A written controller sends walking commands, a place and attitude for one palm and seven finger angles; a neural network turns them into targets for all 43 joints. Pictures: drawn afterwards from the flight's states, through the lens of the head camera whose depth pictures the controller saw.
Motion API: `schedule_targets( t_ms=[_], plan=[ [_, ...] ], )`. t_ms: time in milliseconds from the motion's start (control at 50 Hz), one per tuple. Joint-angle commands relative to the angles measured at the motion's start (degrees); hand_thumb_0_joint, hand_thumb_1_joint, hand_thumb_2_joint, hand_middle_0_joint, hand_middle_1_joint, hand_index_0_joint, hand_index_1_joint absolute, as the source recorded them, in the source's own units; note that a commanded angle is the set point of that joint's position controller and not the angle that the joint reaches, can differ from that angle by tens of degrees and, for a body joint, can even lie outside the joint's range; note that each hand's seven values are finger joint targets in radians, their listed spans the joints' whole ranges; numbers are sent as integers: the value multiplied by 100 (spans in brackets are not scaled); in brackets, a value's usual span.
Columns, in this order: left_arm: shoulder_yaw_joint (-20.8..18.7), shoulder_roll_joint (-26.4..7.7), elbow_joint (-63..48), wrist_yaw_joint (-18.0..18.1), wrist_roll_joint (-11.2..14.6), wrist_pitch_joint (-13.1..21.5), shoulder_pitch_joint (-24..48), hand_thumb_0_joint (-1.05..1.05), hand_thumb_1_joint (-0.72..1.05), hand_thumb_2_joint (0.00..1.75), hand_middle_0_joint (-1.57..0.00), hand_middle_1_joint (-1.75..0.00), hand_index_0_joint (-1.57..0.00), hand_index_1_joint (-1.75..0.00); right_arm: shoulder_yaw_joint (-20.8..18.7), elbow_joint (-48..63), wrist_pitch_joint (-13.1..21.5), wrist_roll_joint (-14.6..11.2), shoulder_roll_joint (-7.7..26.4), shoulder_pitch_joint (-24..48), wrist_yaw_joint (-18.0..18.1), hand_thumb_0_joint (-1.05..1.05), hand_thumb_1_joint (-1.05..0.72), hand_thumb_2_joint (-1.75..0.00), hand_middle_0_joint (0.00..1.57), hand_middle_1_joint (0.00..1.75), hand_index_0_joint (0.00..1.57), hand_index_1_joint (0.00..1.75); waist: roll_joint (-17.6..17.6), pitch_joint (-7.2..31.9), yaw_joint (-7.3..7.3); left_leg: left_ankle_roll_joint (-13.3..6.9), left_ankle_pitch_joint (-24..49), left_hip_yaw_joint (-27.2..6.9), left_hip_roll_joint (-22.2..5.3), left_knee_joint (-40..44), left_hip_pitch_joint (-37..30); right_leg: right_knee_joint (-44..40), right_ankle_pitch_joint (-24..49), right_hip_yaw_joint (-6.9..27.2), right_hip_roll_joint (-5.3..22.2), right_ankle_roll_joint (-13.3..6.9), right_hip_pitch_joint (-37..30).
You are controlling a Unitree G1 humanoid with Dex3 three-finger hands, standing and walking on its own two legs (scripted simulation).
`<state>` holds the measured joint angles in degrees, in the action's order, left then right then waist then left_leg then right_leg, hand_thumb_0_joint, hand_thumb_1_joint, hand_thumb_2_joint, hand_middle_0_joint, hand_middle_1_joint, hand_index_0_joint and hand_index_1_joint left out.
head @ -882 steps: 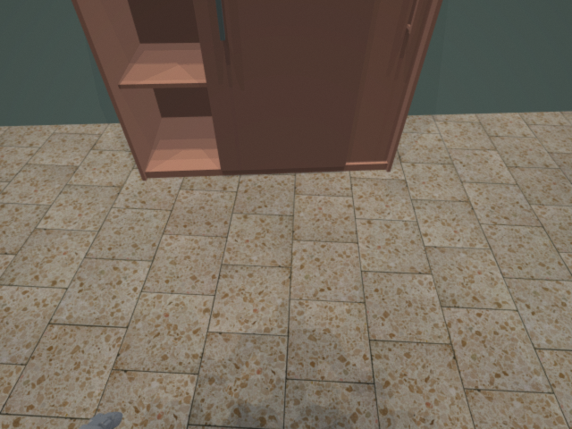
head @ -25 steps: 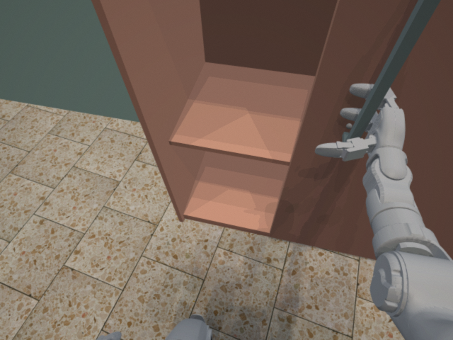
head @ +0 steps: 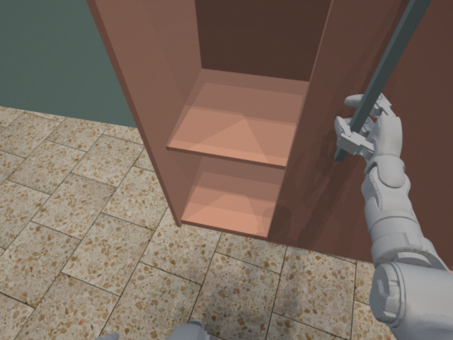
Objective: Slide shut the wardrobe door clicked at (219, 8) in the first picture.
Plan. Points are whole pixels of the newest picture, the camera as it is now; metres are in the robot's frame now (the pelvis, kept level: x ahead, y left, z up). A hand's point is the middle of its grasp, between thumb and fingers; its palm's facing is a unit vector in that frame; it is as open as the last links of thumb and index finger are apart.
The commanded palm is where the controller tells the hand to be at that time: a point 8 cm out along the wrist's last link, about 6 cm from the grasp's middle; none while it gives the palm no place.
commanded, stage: grip the handle and tug to test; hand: right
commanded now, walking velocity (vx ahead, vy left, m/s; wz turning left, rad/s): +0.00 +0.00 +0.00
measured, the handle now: (369, 89) +0.53 -0.16 +0.16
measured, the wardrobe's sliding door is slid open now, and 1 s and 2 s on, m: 0.40 0.40 0.34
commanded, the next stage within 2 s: tug the door sideways, standing still in 0.80 s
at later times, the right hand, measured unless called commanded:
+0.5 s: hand (345, 133) +0.47 -0.13 +0.10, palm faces +0.07 +1.00 -0.01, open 5.4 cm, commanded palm +0.44 -0.18 +0.10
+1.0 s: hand (344, 134) +0.47 -0.13 +0.10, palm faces +0.06 +1.00 +0.00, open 5.5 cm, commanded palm +0.45 -0.17 +0.10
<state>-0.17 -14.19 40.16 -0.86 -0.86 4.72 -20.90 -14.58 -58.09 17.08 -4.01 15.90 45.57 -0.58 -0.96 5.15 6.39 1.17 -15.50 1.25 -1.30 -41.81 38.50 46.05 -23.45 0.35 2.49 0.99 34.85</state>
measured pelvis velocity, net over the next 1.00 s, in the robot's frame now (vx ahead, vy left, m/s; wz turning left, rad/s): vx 0.03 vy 0.00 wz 0.02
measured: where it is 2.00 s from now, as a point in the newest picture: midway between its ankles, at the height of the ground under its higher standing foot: outside the picture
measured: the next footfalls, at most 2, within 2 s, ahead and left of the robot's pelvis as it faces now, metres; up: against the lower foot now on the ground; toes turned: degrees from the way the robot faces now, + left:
none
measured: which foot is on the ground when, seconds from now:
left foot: down 0.00-1.00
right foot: down 0.00-1.00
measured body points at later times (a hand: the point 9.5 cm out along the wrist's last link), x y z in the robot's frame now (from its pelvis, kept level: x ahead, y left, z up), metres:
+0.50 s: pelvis +0.00 +0.00 +0.00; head +0.06 +0.00 +0.45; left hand +0.04 +0.26 -0.12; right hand +0.46 -0.19 +0.11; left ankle +0.05 +0.14 -0.71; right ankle -0.01 -0.13 -0.71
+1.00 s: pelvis +0.03 +0.00 +0.01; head +0.09 -0.01 +0.46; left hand +0.09 +0.25 -0.10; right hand +0.46 -0.19 +0.11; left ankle +0.05 +0.14 -0.71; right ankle -0.01 -0.13 -0.71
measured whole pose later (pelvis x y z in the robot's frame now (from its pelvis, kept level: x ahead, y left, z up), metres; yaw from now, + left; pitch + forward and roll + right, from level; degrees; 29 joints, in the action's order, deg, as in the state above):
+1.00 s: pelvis +0.03 +0.00 +0.01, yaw +1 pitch +11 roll +2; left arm -1.4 -13.2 38.7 -0.7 -0.4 4.6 -20.5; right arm -12.1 -41.0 11.6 -5.5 11.9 33.5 1.0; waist -1.4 5.7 4.9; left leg 1.6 -15.8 0.4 -0.6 -37.1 32.7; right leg 41.1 -24.0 -0.8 3.1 0.9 28.5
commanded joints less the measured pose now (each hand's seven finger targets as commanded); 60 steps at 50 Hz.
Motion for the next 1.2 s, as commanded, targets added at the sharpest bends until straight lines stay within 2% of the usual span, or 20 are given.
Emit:
schedule_targets(
  t_ms=[0,40,80,220,320,440,480,520,560,640,680,760,840,880,920,940,960,1060,1140,1180],
  plan=[
    [-271,-870,-433,84,9,179,-404,0,90,90,-20,-30,-20,-30,36,1279,458,-25,863,2902,35,0,-90,-90,45,140,45,140,-116,2006,135,-237,1347,82,313,344,-1369,-616,1471,1,-293,-59,-713],
    [-291,-901,-454,87,-5,187,-409,0,90,90,-20,-30,-20,-30,-117,1391,519,9,1050,2810,49,0,-90,-90,45,140,45,140,-80,2251,58,-247,1425,72,316,315,-1467,-601,1572,1,-300,-62,-797],
    [-258,-847,-448,79,7,199,-380,0,90,90,-20,-30,-20,-30,108,1349,521,-10,796,2887,21,0,-90,-90,45,140,45,140,-188,2156,109,-238,1434,89,308,311,-1387,-601,1592,1,-291,-41,-815],
    [-281,-875,-453,78,-10,189,-387,0,90,90,-20,-30,-20,-30,-119,1290,514,18,1012,2756,60,0,-90,-90,45,140,45,140,29,2134,64,-228,1449,64,309,307,-1489,-586,1529,-16,-296,-66,-650],
    [-270,-873,-442,99,-2,173,-399,0,90,90,-20,-30,-20,-30,-153,1272,493,42,1099,2758,47,0,-90,-90,45,140,45,140,-58,2150,45,-236,1463,54,299,299,-1516,-597,1541,-17,-297,-62,-646],
    [-270,-871,-498,95,4,168,-383,0,90,90,-20,-30,-20,-30,-142,1330,462,5,1038,2514,-12,0,-90,-90,45,140,45,140,-55,2182,-13,-250,1454,45,305,349,-1607,-635,1521,-44,-312,-70,-643],
    [-285,-842,-527,81,3,188,-387,0,90,90,-20,-30,-20,-30,11,1545,465,-27,814,2460,-17,0,-90,-90,45,140,45,140,-89,2334,-9,-240,1620,64,307,336,-1658,-629,1715,-44,-305,-59,-789],
    [-302,-860,-563,74,10,182,-377,0,90,90,-20,-30,-20,-30,-193,1627,435,-51,1008,2066,-7,0,-90,-90,45,140,45,140,26,2374,-120,-243,1749,41,315,342,-1855,-638,1796,-84,-304,-65,-720],
    [-297,-828,-628,54,25,186,-328,0,90,90,-20,-30,-20,-30,-52,1877,404,-90,794,1774,-27,0,-90,-90,45,140,45,140,-150,2392,-178,-251,1838,53,320,357,-1872,-672,1962,-95,-291,-43,-840],
    [-326,-866,-689,68,36,155,-283,0,90,90,-20,-30,-20,-30,-239,2016,286,-111,971,1301,-27,0,-90,-90,45,140,45,140,169,2211,-232,-243,1930,5,328,442,-2120,-726,1878,-170,-288,-90,-638],
    [-324,-821,-722,72,52,154,-258,0,90,90,-20,-30,-20,-30,-149,2156,216,-126,829,1173,-38,0,-90,-90,45,140,45,140,100,2136,-237,-237,2006,29,324,447,-2150,-768,1947,-190,-278,-82,-669],
    [-354,-773,-779,57,54,164,-254,0,90,90,-20,-30,-20,-30,-126,2651,103,-155,717,567,-23,0,-90,-90,45,140,45,140,-129,2352,-386,-248,2434,34,317,460,-2318,-784,2607,-220,-255,-47,-1008],
    [-368,-775,-793,49,60,150,-239,0,90,90,-20,-30,-20,-30,-205,2952,-42,-195,751,82,-22,0,-90,-90,45,140,45,140,92,2254,-453,-245,2877,23,310,491,-2569,-820,3029,-257,-229,-55,-975],
    [-362,-729,-819,50,82,133,-188,0,90,90,-20,-30,-20,-30,21,3215,-104,-183,521,167,-21,0,-90,-90,45,140,45,140,-127,2205,-394,-226,2851,53,306,506,-2484,-847,3175,-250,-209,-26,-1143],
    [-380,-701,-643,71,76,150,-230,0,90,90,-20,-30,-20,-30,417,3096,-170,-179,110,1044,62,0,-90,-90,45,140,45,140,-86,1949,-89,-188,2679,116,338,563,-2043,-770,3197,-175,-162,9,-1356],
    [-390,-729,-539,99,59,146,-285,0,90,90,-20,-30,-20,-30,430,2990,-176,-124,160,1479,137,0,-90,-90,45,140,45,140,22,1892,21,-179,2602,116,342,559,-1875,-728,3180,-144,-154,8,-1382],
    [-402,-736,-432,115,34,147,-324,0,90,90,-20,-30,-20,-30,384,2838,-164,-68,255,1863,205,0,-90,-90,45,140,45,140,-187,1925,71,-176,2525,110,320,506,-1769,-701,3122,-106,-162,37,-1406],
    [-405,-678,-209,60,-26,208,-454,0,90,90,-20,-30,-20,-30,850,2375,-28,68,-331,2395,310,0,-90,-90,45,140,45,140,-458,2298,148,-196,2317,220,316,358,-1284,-533,3686,84,-152,213,-1895],
    [-399,-687,-164,4,-33,242,-436,0,90,90,-20,-30,-20,-30,1151,2081,122,48,-687,2739,293,0,-90,-90,45,140,45,140,-153,2206,232,-217,2063,270,340,341,-1146,-531,3341,175,-185,197,-1802],
    [-394,-678,-172,-16,-29,271,-381,0,90,90,-20,-30,-20,-30,1276,1974,186,49,-826,2830,289,0,-90,-90,45,140,45,140,-296,2238,253,-220,1914,274,334,288,-1044,-510,3097,192,-196,180,-1786]
  ],
)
